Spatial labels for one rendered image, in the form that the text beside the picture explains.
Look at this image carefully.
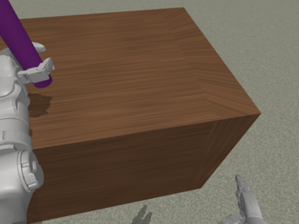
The left robot arm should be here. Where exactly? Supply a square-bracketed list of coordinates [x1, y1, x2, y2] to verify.
[0, 76, 44, 224]

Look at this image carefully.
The can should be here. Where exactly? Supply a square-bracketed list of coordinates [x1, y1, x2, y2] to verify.
[0, 0, 52, 88]

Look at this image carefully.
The right robot hand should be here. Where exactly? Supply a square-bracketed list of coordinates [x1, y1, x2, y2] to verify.
[218, 175, 263, 224]

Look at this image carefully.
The left robot hand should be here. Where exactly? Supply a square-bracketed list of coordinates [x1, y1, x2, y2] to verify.
[0, 42, 55, 88]

